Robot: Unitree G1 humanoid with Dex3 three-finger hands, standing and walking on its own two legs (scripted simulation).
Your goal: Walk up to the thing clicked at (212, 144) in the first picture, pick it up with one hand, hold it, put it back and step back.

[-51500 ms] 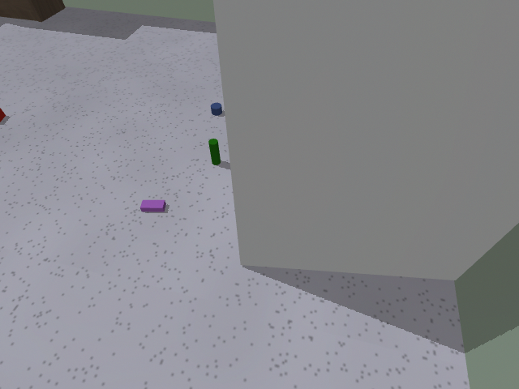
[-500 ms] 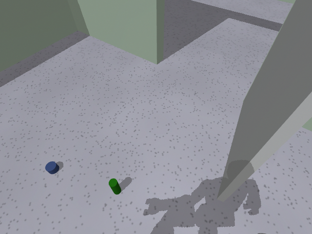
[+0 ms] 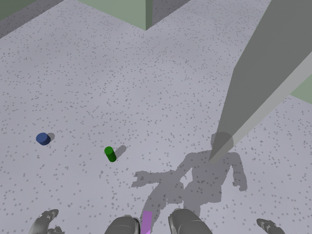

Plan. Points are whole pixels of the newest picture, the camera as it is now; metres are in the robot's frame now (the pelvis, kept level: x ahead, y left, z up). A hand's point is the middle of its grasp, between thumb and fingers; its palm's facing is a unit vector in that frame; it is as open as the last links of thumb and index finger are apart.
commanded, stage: step back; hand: left
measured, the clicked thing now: (110, 154) +0.53 +0.25 -0.69
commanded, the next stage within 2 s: none
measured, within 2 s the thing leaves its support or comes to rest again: neither
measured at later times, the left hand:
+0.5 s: hand out of the picture +0.01 +0.26 -0.14, palm faces +0.04 -0.91 -0.41, open 7.4 cm
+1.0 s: hand out of the picture -0.23 +0.22 -0.15, palm faces -0.03 -0.91 -0.41, open 7.4 cm
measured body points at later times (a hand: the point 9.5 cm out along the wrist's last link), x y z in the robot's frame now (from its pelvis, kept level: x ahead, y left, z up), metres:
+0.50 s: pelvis -0.13 -0.01 -0.01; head -0.06 -0.01 +0.43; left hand +0.00 +0.30 -0.11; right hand -0.03 -0.33 -0.14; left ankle -0.15 +0.11 -0.73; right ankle -0.05 -0.13 -0.73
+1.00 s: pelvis -0.30 -0.04 -0.01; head -0.25 -0.07 +0.44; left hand -0.23 +0.27 -0.12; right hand -0.16 -0.36 -0.13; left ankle -0.19 +0.10 -0.70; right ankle -0.30 -0.16 -0.73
